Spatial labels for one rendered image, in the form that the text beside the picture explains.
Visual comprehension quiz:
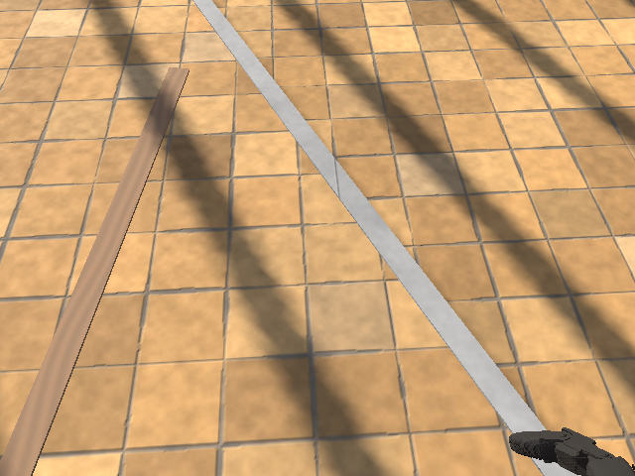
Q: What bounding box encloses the robot right hand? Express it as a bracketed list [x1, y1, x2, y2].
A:
[509, 427, 635, 476]

